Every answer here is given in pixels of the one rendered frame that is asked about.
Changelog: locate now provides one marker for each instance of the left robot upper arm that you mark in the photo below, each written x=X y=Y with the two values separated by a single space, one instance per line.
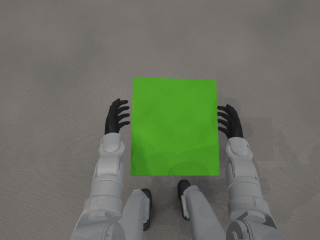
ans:
x=108 y=230

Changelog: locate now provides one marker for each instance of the right robot hand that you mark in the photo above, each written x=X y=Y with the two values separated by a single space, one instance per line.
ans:
x=233 y=125

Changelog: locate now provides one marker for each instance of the robot left forearm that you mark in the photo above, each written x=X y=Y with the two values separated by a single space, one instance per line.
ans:
x=104 y=202

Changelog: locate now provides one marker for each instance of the right robot thigh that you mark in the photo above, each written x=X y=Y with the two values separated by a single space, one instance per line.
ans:
x=204 y=223

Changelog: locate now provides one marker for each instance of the robot right forearm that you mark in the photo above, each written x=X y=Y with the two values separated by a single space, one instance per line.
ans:
x=245 y=195

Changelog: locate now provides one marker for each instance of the carton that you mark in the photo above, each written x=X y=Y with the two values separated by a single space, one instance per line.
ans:
x=174 y=128

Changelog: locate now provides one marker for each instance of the left robot hand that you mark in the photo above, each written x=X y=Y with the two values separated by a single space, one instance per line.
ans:
x=112 y=124

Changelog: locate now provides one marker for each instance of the right robot upper arm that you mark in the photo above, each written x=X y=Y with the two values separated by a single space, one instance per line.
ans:
x=242 y=229

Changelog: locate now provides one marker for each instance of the right robot shin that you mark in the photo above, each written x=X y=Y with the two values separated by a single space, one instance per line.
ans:
x=191 y=188

